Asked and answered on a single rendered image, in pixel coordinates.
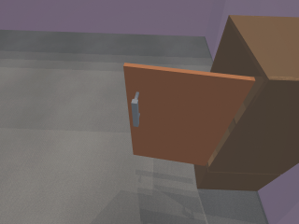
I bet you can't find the handle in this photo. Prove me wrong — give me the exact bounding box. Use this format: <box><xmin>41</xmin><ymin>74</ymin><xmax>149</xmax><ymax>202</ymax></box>
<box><xmin>131</xmin><ymin>91</ymin><xmax>140</xmax><ymax>127</ymax></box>

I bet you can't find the cupboard door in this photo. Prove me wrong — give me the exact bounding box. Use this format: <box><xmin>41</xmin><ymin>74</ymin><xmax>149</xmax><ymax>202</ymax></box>
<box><xmin>123</xmin><ymin>63</ymin><xmax>256</xmax><ymax>166</ymax></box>

